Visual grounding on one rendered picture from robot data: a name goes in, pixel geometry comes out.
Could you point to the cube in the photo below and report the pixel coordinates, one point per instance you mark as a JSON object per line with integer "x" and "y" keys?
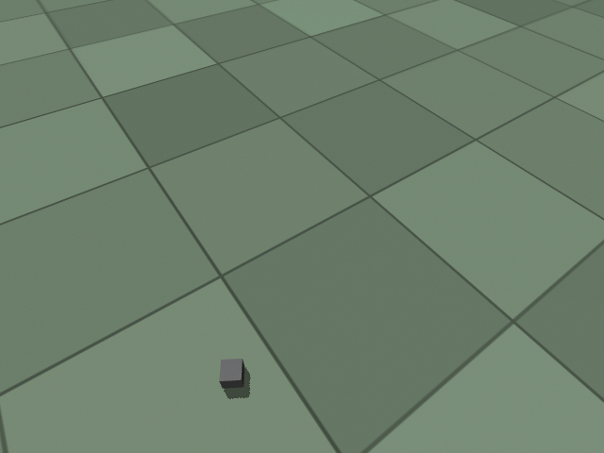
{"x": 232, "y": 373}

